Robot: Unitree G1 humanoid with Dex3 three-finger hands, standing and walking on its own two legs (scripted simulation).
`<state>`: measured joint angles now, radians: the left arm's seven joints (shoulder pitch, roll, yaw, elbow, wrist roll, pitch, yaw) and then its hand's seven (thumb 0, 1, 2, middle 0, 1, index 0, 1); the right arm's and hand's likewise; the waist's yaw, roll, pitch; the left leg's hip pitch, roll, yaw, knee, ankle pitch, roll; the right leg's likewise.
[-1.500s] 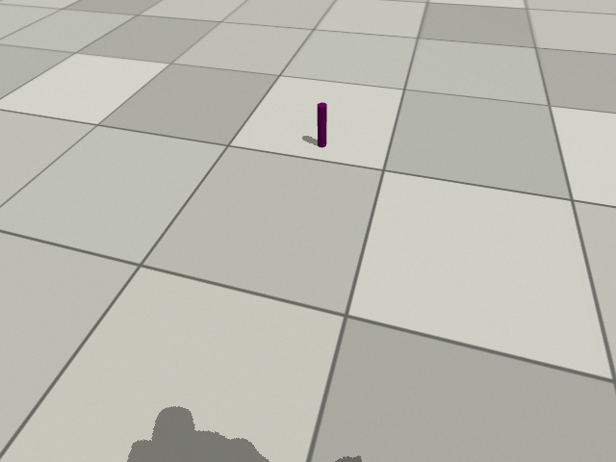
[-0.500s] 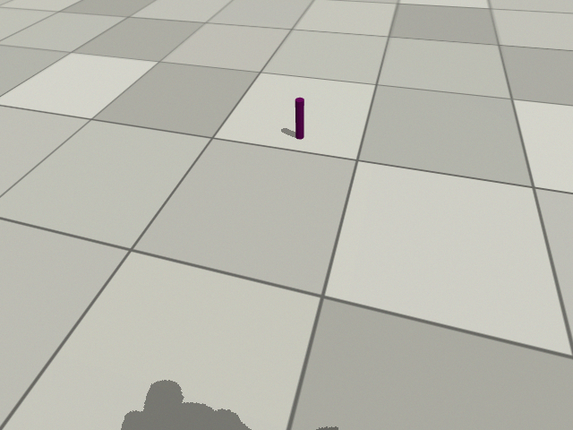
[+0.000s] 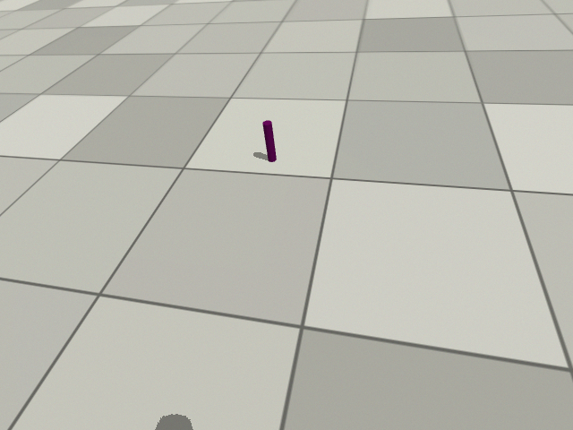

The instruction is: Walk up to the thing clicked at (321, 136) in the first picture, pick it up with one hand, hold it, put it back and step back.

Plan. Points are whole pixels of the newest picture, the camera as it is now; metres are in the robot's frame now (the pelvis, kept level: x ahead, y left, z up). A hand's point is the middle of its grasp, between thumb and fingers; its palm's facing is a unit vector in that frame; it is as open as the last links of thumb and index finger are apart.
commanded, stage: walk up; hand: left
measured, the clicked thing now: (269, 141) +1.76 +0.18 -0.63
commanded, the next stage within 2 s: none
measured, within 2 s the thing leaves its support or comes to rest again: neither
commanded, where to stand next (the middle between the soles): +1.43 +0.00 m, yaw -3 degrees
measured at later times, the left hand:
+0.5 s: hand (156, 367) +0.30 +0.28 -0.15, palm faces -0.08 -0.94 -0.34, open 7.4 cm
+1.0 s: hand (209, 225) +0.60 +0.22 -0.09, palm faces -0.05 -0.90 -0.42, open 7.4 cm
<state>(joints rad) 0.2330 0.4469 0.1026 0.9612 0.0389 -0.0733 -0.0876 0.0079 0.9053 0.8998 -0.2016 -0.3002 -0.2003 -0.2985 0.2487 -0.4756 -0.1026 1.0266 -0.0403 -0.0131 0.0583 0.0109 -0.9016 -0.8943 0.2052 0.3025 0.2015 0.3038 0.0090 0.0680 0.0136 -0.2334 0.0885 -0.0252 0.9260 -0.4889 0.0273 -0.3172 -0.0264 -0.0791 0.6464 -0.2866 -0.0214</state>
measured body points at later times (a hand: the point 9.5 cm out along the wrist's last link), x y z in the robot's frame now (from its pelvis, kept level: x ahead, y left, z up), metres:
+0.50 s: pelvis +0.26 +0.01 +0.00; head +0.29 +0.02 +0.45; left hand +0.30 +0.33 -0.12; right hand +0.38 -0.31 -0.08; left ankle +0.34 +0.13 -0.72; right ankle +0.16 -0.12 -0.64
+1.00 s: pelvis +0.53 -0.06 +0.02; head +0.55 -0.10 +0.47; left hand +0.60 +0.26 -0.06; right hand +0.61 -0.38 -0.11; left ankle +0.59 +0.10 -0.66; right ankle +0.52 -0.16 -0.72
